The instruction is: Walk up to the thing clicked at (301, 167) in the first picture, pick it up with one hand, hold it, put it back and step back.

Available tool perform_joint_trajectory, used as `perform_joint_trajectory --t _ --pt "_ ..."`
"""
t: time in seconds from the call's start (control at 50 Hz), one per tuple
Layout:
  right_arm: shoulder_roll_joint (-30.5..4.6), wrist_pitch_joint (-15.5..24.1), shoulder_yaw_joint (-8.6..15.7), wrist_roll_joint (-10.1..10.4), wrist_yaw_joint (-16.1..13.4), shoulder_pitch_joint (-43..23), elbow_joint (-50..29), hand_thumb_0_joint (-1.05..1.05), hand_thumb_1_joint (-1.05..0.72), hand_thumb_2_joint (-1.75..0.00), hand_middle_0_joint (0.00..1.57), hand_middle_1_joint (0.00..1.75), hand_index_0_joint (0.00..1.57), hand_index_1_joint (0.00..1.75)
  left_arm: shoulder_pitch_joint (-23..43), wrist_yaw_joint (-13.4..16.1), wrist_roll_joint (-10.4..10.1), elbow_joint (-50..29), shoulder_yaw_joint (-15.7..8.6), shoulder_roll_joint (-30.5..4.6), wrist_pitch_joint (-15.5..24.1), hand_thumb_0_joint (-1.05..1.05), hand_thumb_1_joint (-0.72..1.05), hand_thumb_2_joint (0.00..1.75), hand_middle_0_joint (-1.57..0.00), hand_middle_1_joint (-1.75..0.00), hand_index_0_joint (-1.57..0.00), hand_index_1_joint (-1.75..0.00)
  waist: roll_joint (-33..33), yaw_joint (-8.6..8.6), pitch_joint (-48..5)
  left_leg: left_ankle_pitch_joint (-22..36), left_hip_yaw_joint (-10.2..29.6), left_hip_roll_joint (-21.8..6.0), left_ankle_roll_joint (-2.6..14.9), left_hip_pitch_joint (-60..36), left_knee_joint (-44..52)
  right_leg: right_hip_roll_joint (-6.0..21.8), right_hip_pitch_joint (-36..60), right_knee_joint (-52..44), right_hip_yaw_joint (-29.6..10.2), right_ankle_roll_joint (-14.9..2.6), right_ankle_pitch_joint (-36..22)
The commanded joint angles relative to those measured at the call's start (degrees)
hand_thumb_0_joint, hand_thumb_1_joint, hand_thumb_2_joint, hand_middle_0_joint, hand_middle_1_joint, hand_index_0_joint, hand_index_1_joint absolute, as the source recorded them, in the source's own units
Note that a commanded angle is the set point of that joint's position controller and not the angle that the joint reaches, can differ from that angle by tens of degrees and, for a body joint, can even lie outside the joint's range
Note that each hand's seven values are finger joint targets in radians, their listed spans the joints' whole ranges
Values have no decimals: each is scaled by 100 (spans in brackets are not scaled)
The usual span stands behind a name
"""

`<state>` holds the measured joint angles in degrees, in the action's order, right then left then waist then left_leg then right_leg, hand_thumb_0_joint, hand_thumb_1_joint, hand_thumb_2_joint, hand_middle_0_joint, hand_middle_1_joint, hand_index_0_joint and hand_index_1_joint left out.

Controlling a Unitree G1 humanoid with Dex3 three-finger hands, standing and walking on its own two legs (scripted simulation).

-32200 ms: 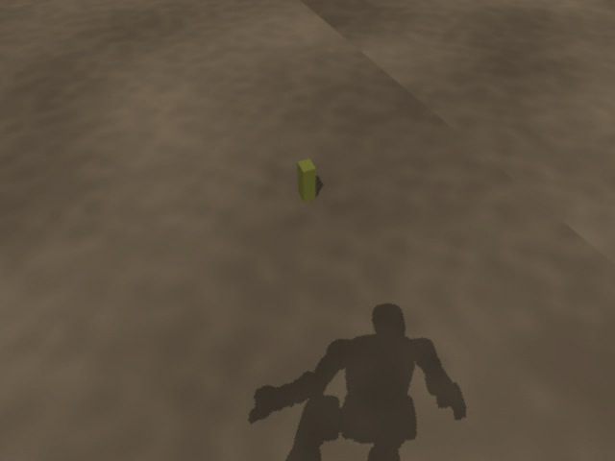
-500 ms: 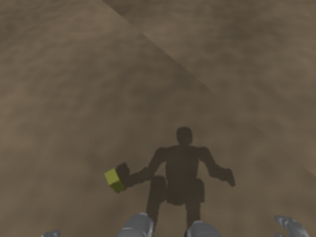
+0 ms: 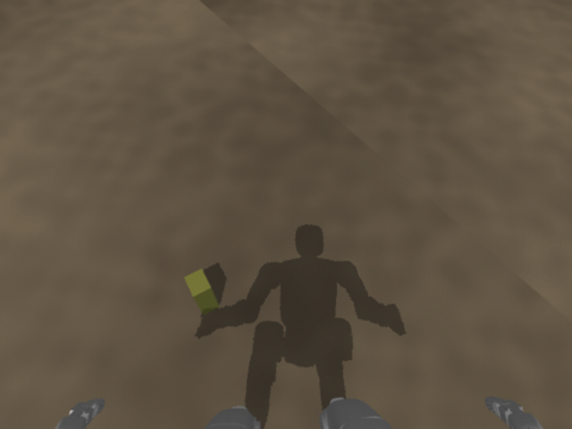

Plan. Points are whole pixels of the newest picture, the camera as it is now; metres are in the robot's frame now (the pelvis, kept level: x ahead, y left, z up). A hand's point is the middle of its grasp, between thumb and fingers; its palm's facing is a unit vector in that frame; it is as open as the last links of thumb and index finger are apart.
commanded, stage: step back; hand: left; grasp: from the side
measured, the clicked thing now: (202, 292) +0.53 +0.28 -0.67
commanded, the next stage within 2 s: none
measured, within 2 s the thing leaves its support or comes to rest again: neither
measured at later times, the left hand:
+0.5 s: hand out of the picture -0.01 +0.29 -0.15, palm faces -0.02 -0.92 -0.39, open 7.4 cm
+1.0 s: hand out of the picture -0.19 +0.25 -0.13, palm faces -0.06 -0.91 -0.42, open 7.4 cm
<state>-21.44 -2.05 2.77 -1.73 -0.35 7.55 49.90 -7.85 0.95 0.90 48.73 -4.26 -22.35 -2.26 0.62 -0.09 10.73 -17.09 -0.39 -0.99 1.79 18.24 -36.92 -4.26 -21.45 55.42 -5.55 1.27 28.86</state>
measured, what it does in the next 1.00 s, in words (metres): walks backwards: right foot, then left foot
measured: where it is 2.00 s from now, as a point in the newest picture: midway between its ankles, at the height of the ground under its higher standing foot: outside the picture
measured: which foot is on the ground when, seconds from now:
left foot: down 0.00-0.08, up 0.10-0.36, down 0.38-0.80, up 0.82-1.00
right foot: up 0.00-0.04, down 0.06-0.38, up 0.40-0.74, down 0.76-1.00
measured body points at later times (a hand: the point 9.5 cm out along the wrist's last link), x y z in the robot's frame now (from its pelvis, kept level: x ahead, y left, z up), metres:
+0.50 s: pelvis -0.14 +0.02 +0.00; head -0.07 +0.04 +0.44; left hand -0.01 +0.34 -0.12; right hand -0.06 -0.29 -0.11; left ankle -0.12 +0.12 -0.73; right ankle -0.12 -0.12 -0.66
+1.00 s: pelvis -0.30 -0.01 +0.00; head -0.26 -0.03 +0.44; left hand -0.19 +0.29 -0.11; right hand -0.23 -0.34 -0.13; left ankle -0.31 +0.12 -0.67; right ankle -0.27 -0.13 -0.73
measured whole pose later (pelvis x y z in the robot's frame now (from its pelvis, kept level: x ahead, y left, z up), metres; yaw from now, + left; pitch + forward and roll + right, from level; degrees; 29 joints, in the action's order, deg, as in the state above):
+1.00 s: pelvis -0.30 -0.01 +0.00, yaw -2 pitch -2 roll +1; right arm -23.7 -2.8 3.0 -0.5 -1.2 11.8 49.5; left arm -9.6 0.4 2.9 46.4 -3.6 -20.3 -2.7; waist -0.6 0.7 8.4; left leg -28.2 6.0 5.8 -1.0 25.1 -61.0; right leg 1.3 -19.0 37.6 -0.7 -0.7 16.5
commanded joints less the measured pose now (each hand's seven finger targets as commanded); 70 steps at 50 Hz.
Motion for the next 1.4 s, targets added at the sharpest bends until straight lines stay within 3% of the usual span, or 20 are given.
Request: perform_joint_trajectory --t 0.0,0.04,0.08,0.16,0.32,0.34,0.38,0.46,0.62,0.72,0.76,0.78,0.86,0.98,1.06,1.1,1.12,1.18,1.32,1.38 --pt "-1528 -1 388 101 -99 -29 -460 0 -90 -90 20 30 20 30 -500 52 35 -278 -269 -787 243 0 90 90 -20 -30 -20 -30 -1037 23 -1522 2777 998 -1040 897 -1189 59 178 561 -2659 562 -129 -1212" --pt "-1267 -28 280 198 -60 -46 -514 0 -90 -90 20 30 20 30 -652 83 148 -220 -363 -1133 315 0 90 90 -20 -30 -20 -30 -499 85 -1647 1552 911 -773 449 -60 -299 515 1684 -3094 -140 -327 -2525" --pt "-1064 -84 278 188 -135 -349 -592 0 -90 -90 20 30 20 30 -219 62 140 -463 -531 -2031 318 0 90 90 -20 -30 -20 -30 1553 307 -1292 -1984 629 546 -119 792 -2680 2740 677 -3421 -2886 -1975 -3820" --pt "-1247 -60 309 240 -149 235 -346 0 -90 -90 20 30 20 30 367 115 87 -745 -404 -1369 265 0 90 90 -20 -30 -20 -30 619 -71 -980 -1300 992 718 -203 669 -3617 1808 329 -2951 -1112 -1486 -3914" --pt "-1041 105 319 50 -92 716 -250 0 -90 -90 20 30 20 30 27 89 22 -906 -308 -1339 49 0 90 90 -20 -30 -20 -30 876 -52 -1504 221 -87 342 -136 -447 1089 1379 1251 -1871 -652 -963 -3775" --pt "-1152 143 382 -46 -93 665 -295 0 -90 -90 20 30 20 30 -64 80 16 -947 -234 -1151 -2 0 90 90 -20 -30 -20 -30 618 -15 -1421 696 582 -15 -34 -820 1347 1162 530 -1609 -659 -693 -2964" --pt "-2213 144 597 -41 -24 358 -507 0 -90 -90 20 30 20 30 255 172 -1 -999 -304 -1095 -2 0 90 90 -20 -30 -20 -30 -1491 -320 -1277 2027 3288 -2294 1415 -303 1867 -211 -593 549 -218 -176 962" --pt "-1500 216 415 -47 -132 -288 -566 0 -90 -90 20 30 20 30 -284 129 -48 -612 -355 -1123 -2 0 90 90 -20 -30 -20 -30 -797 244 -943 2523 1627 -1367 1023 -339 1295 -228 -823 2003 -727 -218 -20" --pt "-1526 191 483 2 -167 316 -652 0 -90 -90 20 30 20 30 -259 21 49 -716 -319 -971 55 0 90 90 -20 -30 -20 -30 -1035 -179 -1434 2891 1488 -1549 1349 -1534 858 159 -550 28 -137 94 196" --pt "-1626 13 445 49 -98 -126 -780 0 -90 -90 20 30 20 30 -1220 -52 80 -159 -346 -924 103 0 90 90 -20 -30 -20 -30 -1130 261 -1701 1505 1012 -1123 718 -222 446 251 1359 -2853 623 -243 -1306" --pt "-1072 -5 298 132 -83 -130 -913 0 -90 -90 20 30 20 30 -1075 -62 201 -295 -559 -1678 137 0 90 90 -20 -30 -20 -30 839 278 -1201 -983 578 317 -30 1618 -1010 1749 1411 -3480 -1928 -894 -995" --pt "-1172 -24 368 118 -203 -351 -887 0 -90 -90 20 30 20 30 -542 -49 217 -547 -643 -2258 121 0 90 90 -20 -30 -20 -30 1739 499 -955 -1925 712 653 -199 1228 -2499 2858 -95 -4007 -3014 -1841 -988" --pt "-1252 29 326 215 -190 497 -432 0 -90 -90 20 30 20 30 598 48 180 -820 -443 -1377 155 0 90 90 -20 -30 -20 -30 710 -188 -787 -940 948 823 -253 929 -3469 1733 -54 -3053 -766 -1237 -2697" --pt "-1111 106 246 72 -156 325 -529 0 -90 -90 20 30 20 30 -137 126 186 -779 -392 -1301 67 0 90 90 -20 -30 -20 -30 967 333 -1095 -1327 367 384 -283 816 -1062 1905 1446 -2647 -756 -1267 -3465" --pt "-1157 152 337 10 -129 987 -246 0 -90 -90 20 30 20 30 -4 68 55 -845 -263 -1295 -45 0 90 90 -20 -30 -20 -30 775 19 -1507 436 106 252 -40 -548 1254 1584 977 -1850 -499 -791 -3190" --pt "-2122 114 505 -9 -65 527 -414 0 -90 -90 20 30 20 30 275 73 -41 -972 -201 -1034 -33 0 90 90 -20 -30 -20 -30 -1376 -27 -1360 1547 2800 -1844 1167 -413 1663 174 -376 -350 687 -205 96" --pt "-2254 144 562 -79 -61 472 -494 0 -90 -90 20 30 20 30 600 132 46 -955 -321 -1189 -48 0 90 90 -20 -30 -20 -30 -1365 -297 -1175 1750 3409 -2262 1695 265 1879 148 -248 883 -44 -156 911" --pt "-1648 175 346 -107 -162 -81 -526 0 -90 -90 20 30 20 30 -16 97 -72 -548 -291 -1079 -115 0 90 90 -20 -30 -20 -30 -514 221 -1041 2427 1706 -1404 1128 164 1360 -143 -474 1979 -560 -276 202" --pt "-1465 176 430 -95 -79 376 -425 0 -90 -90 20 30 20 30 -181 -76 88 -340 -222 -999 158 0 90 90 -20 -30 -20 -30 -1030 -238 -1502 -532 1569 -1212 1076 -1323 1413 268 -164 -1209 257 -30 340" --pt "-1591 39 440 -89 -24 2 -408 0 -90 -90 20 30 20 30 -981 -67 89 251 -234 -890 275 0 90 90 -20 -30 -20 -30 -1116 222 -1259 -755 1133 -1041 741 -166 1102 205 1357 -3483 629 -321 -748"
